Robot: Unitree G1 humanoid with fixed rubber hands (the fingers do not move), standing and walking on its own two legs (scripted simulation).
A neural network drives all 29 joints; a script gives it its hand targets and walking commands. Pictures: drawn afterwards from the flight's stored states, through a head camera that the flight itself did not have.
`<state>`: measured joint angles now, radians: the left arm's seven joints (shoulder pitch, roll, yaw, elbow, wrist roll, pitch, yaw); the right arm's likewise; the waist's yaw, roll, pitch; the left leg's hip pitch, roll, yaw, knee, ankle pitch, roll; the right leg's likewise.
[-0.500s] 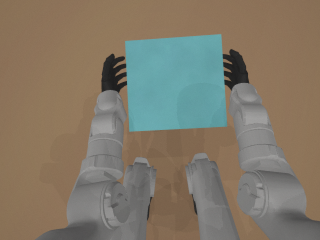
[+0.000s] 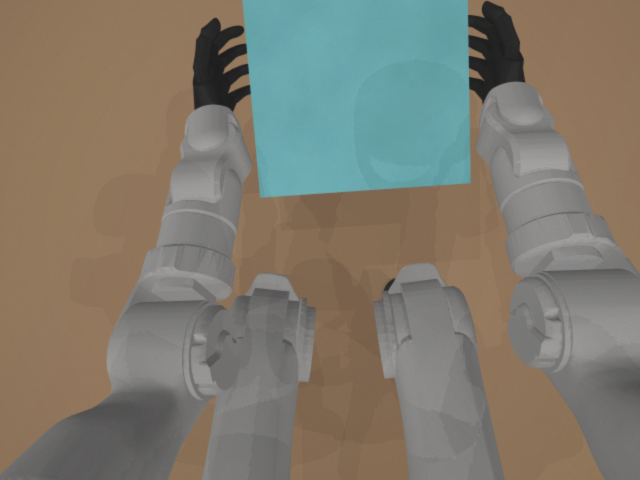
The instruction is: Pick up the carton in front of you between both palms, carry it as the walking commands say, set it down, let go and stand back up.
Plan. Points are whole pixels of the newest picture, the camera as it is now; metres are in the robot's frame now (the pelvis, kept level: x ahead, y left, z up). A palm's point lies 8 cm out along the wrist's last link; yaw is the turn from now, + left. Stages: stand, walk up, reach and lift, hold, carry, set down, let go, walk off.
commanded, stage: set down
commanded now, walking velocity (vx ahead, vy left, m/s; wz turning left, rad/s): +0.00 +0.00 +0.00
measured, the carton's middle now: (353, 110) +0.51 -0.05 -0.24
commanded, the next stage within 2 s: none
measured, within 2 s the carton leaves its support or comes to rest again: rests again in 0.48 s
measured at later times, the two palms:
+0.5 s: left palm (219, 116) +0.50 +0.11 -0.17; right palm (484, 96) +0.50 -0.19 -0.18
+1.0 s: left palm (218, 111) +0.51 +0.11 -0.18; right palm (482, 98) +0.50 -0.19 -0.19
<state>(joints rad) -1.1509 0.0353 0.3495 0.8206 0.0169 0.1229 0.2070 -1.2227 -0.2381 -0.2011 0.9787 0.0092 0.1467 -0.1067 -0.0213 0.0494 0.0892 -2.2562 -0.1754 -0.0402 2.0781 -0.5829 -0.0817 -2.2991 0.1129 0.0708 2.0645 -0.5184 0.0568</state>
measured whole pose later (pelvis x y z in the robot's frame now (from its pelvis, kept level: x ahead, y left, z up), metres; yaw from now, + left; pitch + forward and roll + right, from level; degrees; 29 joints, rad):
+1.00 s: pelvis +0.00 +0.00 -0.03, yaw +0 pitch +36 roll +1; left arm -1.29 0.11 0.40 1.06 0.10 0.07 0.08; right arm -1.33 -0.28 -0.26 1.20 -0.03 0.08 0.00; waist -0.02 0.04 0.23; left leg -2.25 -0.15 -0.03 2.22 -0.60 -0.06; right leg -2.29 0.06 0.03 2.20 -0.54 0.03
